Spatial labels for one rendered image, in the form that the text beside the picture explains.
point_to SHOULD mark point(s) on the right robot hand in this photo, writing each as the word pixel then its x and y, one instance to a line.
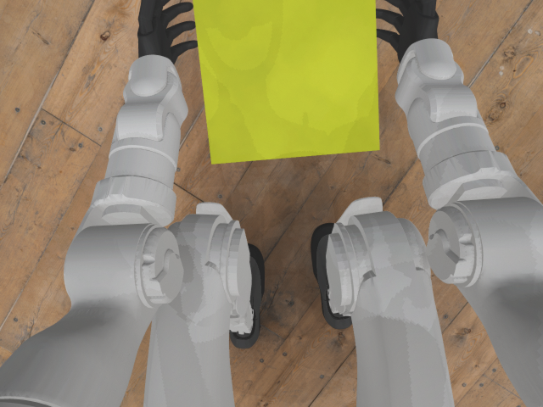
pixel 419 21

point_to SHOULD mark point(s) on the robot right upper arm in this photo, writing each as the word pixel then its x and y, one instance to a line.
pixel 492 250

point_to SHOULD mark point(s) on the robot left upper arm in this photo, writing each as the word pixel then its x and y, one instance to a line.
pixel 117 277

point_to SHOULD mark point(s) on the left robot forearm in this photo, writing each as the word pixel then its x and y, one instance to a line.
pixel 138 183

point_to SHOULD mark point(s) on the robot thigh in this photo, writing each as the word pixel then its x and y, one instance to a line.
pixel 400 352
pixel 188 355

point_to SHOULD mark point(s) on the carton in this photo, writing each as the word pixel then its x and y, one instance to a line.
pixel 288 78

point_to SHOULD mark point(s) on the right robot thigh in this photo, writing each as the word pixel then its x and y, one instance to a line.
pixel 400 352

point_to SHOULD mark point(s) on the left robot thigh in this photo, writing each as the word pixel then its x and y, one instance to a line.
pixel 188 355

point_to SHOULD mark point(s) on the right robot forearm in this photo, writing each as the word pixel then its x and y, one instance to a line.
pixel 452 142

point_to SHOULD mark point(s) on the left robot hand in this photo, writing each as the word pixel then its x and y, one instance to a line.
pixel 154 38

